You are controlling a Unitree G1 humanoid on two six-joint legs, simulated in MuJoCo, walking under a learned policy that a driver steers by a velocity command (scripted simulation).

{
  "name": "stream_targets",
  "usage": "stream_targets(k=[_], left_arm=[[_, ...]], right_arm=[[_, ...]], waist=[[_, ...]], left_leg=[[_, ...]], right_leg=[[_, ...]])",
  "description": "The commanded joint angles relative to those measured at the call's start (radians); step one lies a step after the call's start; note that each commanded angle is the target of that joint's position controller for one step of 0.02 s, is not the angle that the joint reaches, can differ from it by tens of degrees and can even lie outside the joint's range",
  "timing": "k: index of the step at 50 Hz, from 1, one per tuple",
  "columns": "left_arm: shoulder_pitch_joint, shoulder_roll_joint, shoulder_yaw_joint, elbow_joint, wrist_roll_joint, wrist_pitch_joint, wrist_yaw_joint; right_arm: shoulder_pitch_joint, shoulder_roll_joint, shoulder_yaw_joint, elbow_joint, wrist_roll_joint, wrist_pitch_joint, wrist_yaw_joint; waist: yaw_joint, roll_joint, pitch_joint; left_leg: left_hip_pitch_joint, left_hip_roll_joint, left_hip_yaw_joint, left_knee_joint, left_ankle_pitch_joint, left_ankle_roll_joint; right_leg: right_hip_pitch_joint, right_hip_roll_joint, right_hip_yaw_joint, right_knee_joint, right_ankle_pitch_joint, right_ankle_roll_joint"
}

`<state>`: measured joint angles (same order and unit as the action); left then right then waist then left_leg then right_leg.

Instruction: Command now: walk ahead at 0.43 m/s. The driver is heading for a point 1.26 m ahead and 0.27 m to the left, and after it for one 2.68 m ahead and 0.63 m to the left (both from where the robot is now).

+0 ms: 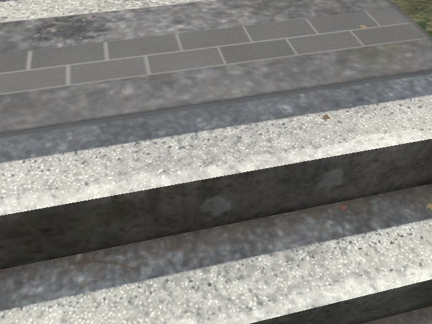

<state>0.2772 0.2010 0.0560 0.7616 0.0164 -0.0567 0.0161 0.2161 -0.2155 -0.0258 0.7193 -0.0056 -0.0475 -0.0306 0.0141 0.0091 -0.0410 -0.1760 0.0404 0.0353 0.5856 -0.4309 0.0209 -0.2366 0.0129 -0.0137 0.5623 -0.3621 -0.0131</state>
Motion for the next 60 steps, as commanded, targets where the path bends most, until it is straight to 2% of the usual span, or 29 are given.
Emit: stream_targets(k=[1,7,13,15,16,18,19,21,23,26,28,31,32,33,34,35,37,40,45,46,47,48,50,51,52,53,56,59,60], left_arm=[[0.003,0.112,0.031,-0.091,0.005,-0.005,0.008],[-0.086,0.104,0.021,-0.126,0.004,-0.004,0.012],[-0.07,0.023,-0.003,-0.142,0.009,-0.014,0.005],[-0.013,0.02,-0.001,-0.138,0.019,-0.017,0.006],[0.071,0.074,0.015,-0.116,0.028,-0.019,0.009],[0.199,0.214,0.049,-0.059,0.045,-0.001,0.019],[0.164,0.286,0.076,-0.094,0.072,0.0,0.021],[0.166,0.187,0.055,-0.038,0.08,-0.024,0.01],[0.201,0.076,0.02,0.045,0.059,-0.05,-0.001],[0.046,0.131,0.022,0.09,0.002,-0.048,-0.009],[-0.08,0.203,0.026,0.057,-0.04,-0.053,0.006],[-0.025,0.298,0.051,0.064,-0.045,-0.07,-0.006],[-0.031,0.299,0.062,0.055,-0.048,-0.068,-0.023],[-0.082,0.241,0.058,-0.014,-0.044,-0.061,-0.059],[-0.15,0.118,0.051,-0.106,0.031,-0.057,-0.095],[-0.21,-0.036,0.026,-0.185,0.095,-0.05,-0.084],[-0.091,-0.117,-0.019,-0.212,0.086,-0.027,-0.052],[-0.021,-0.135,-0.05,-0.175,0.035,0.004,-0.016],[-0.124,-0.095,-0.052,-0.162,0.011,0.025,-0.005],[-0.16,0.079,-0.043,-0.094,-0.065,0.048,-0.081],[-0.129,-0.124,-0.048,-0.124,0.008,0.032,-0.021],[-0.157,-0.151,-0.064,-0.124,0.03,0.024,-0.004],[-0.309,-0.173,-0.076,-0.159,0.023,0.015,0.01],[-0.273,-0.064,-0.096,-0.11,-0.029,0.05,-0.04],[-0.396,-0.187,-0.084,-0.201,0.015,0.019,-0.01],[-0.361,-0.074,-0.115,-0.137,-0.007,0.03,-0.052],[-0.532,-0.05,-0.102,-0.171,0.01,0.056,-0.065],[-0.768,-0.111,-0.135,-0.239,0.032,0.136,-0.093],[-0.627,-0.121,-0.136,-0.189,0.042,0.15,-0.117]], right_arm=[[-0.04,-0.083,-0.01,-0.088,0.006,-0.017,-0.004],[-0.034,-0.057,0.004,-0.105,-0.003,-0.03,-0.005],[-0.065,-0.119,-0.016,-0.108,-0.031,-0.014,-0.017],[-0.148,-0.113,-0.019,-0.125,-0.008,-0.009,-0.017],[-0.182,-0.107,-0.021,-0.147,0.013,-0.018,-0.012],[-0.175,0.024,0.002,-0.137,0.015,-0.023,-0.001],[-0.141,0.026,-0.002,-0.176,0.001,-0.014,-0.013],[-0.468,0.074,0.019,-0.356,-0.027,-0.009,-0.035],[-0.485,0.091,0.04,-0.403,-0.027,-0.013,-0.028],[-0.39,0.063,0.048,-0.424,-0.013,0.029,-0.001],[-0.283,0.086,0.077,-0.424,0.007,0.054,0.009],[0.169,0.001,0.004,-0.212,-0.013,0.069,-0.012],[0.24,-0.046,-0.016,-0.194,-0.019,0.065,-0.011],[0.321,-0.17,-0.051,-0.154,-0.045,0.066,-0.024],[0.3,-0.255,-0.086,-0.13,-0.017,0.089,-0.051],[0.054,-0.245,-0.084,-0.167,0.017,0.079,-0.051],[-0.089,-0.108,-0.054,-0.071,-0.017,0.046,-0.016],[-0.015,0.106,0.004,0.123,-0.032,0.005,0.022],[0.128,-0.003,-0.026,0.199,-0.001,-0.062,0.025],[0.145,-0.086,-0.009,0.21,-0.152,-0.042,0.089],[0.216,-0.022,-0.045,0.224,-0.002,-0.067,0.036],[0.257,-0.022,-0.033,0.242,0.018,-0.078,0.023],[0.341,0.008,-0.029,0.263,-0.006,-0.087,0.012],[0.44,0.036,0.024,0.341,-0.133,-0.045,0.091],[0.386,-0.001,-0.035,0.275,-0.023,-0.074,0.037],[0.484,0.067,0.041,0.373,-0.162,-0.033,0.104],[0.54,0.074,0.059,0.437,-0.177,-0.021,0.16],[0.548,0.106,0.084,0.502,-0.117,-0.019,0.184],[0.334,0.06,0.087,0.419,-0.075,-0.038,0.19]], waist=[[0.014,-0.02,-0.077],[-0.028,0.001,-0.086],[0.003,0.125,-0.02],[0.083,0.083,-0.028],[0.131,-0.011,-0.063],[0.145,-0.278,-0.155],[0.131,-0.236,-0.172],[0.136,-0.153,0.071],[0.066,-0.101,0.144],[-0.092,-0.044,0.16],[-0.138,-0.121,0.123],[-0.226,-0.151,-0.254],[-0.275,-0.12,-0.322],[-0.287,0.229,-0.312],[-0.261,0.474,-0.304],[-0.155,0.386,-0.159],[0.054,0.102,0.08],[0.116,0.1,0.133],[0.063,-0.017,0.116],[-0.04,0.11,-0.017],[0.026,-0.01,0.077],[0.005,-0.019,0.084],[-0.061,-0.017,0.116],[-0.123,0.192,0.044],[-0.078,0.036,0.147],[-0.145,0.072,0.039],[-0.137,0.064,0.072],[-0.105,0.132,0.031],[0.028,0.154,-0.019]], left_leg=[[-0.01,0.025,-0.012,0.046,0.623,0.086],[-0.005,0.014,-0.018,0.024,0.654,0.078],[0.171,0.153,-0.124,-0.086,1.26,0.162],[0.11,0.125,-0.069,0.08,1.398,0.153],[-0.028,0.08,-0.04,0.259,1.203,0.107],[-0.495,-0.095,0.063,0.941,0.048,-0.002],[-0.667,-0.07,-0.04,1.332,-0.055,-0.017],[-1.217,-0.041,-0.208,1.784,-0.27,0.043],[-1.344,-0.022,-0.236,1.786,-0.333,0.107],[-0.968,0.032,-0.029,1.344,-0.101,0.093],[-0.518,0.064,0.065,0.932,-0.06,0.131],[-0.052,-0.132,0.196,0.889,-0.218,0.111],[-0.058,-0.158,0.053,0.612,-0.258,0.121],[-0.041,0.036,-0.496,0.15,-0.643,0.186],[-0.057,0.129,-1.106,-0.417,-1.136,0.187],[-0.219,0.178,-1.175,-0.449,-1.073,0.089],[-0.448,0.178,-0.818,-0.215,-0.755,0.033],[-0.51,0.105,-0.396,-0.092,-0.345,0.069],[-0.4,0.111,-0.269,-0.213,-0.149,0.126],[-0.364,0.137,-0.374,-0.273,-0.103,0.172],[-0.162,0.171,-0.322,-0.229,-0.127,0.15],[-0.114,0.165,-0.321,-0.238,-0.13,0.149],[0.022,0.192,-0.353,-0.285,-0.134,0.172],[0.143,0.214,-0.433,-0.244,-0.074,0.234],[0.21,0.246,-0.337,-0.336,-0.123,0.19],[0.217,0.229,-0.413,-0.291,-0.063,0.242],[0.162,0.224,-0.286,-0.463,0.073,0.246],[-0.077,0.24,-0.155,-0.618,0.452,0.267],[-0.26,0.205,-0.029,-0.569,0.903,0.269]], right_leg=[[0.12,-0.078,0.095,-0.075,0.555,-0.145],[0.103,-0.09,0.045,0.014,0.868,-0.122],[-0.192,-0.005,-0.07,0.168,0.079,-0.069],[-0.074,-0.007,-0.045,-0.098,0.122,-0.086],[0.085,-0.062,0.057,-0.161,0.363,-0.116],[0.379,-0.334,0.351,-0.237,0.904,-0.306],[0.352,-0.416,0.458,-0.239,0.666,-0.403],[0.301,-0.434,0.429,-0.336,0.12,-0.32],[0.251,-0.394,0.311,-0.391,-0.069,-0.226],[-0.169,-0.265,0.074,-0.616,-0.216,-0.153],[-0.384,-0.235,-0.044,-0.82,0.109,-0.198],[-0.041,-0.27,-0.145,-0.33,1.573,-0.237],[0.06,-0.253,-0.098,0.005,1.568,-0.207],[-0.175,-0.124,-0.05,0.408,1.064,-0.147],[-0.451,0.08,0.164,0.835,0.23,-0.123],[-0.647,0.113,0.388,1.279,0.256,-0.099],[-0.801,0.048,0.225,1.424,0.358,-0.084],[-0.866,0.042,0.161,1.569,0.414,-0.075],[-0.925,0.006,0.041,1.364,0.49,-0.056],[-1.073,0.107,0.166,1.533,0.537,-0.155],[-1.097,0.023,0.062,1.561,0.444,-0.089],[-1.179,0.007,0.032,1.571,0.379,-0.086],[-1.337,-0.005,-0.005,1.68,0.284,-0.078],[-1.575,0.052,0.264,1.722,0.366,-0.206],[-1.539,-0.009,0.013,1.746,0.172,-0.12],[-1.651,0.015,0.188,1.701,0.333,-0.25],[-1.591,-0.079,-0.015,1.389,0.397,-0.287],[-1.236,-0.141,-0.155,1.227,0.204,-0.294],[-0.89,-0.098,-0.214,1.141,0.217,-0.269]])
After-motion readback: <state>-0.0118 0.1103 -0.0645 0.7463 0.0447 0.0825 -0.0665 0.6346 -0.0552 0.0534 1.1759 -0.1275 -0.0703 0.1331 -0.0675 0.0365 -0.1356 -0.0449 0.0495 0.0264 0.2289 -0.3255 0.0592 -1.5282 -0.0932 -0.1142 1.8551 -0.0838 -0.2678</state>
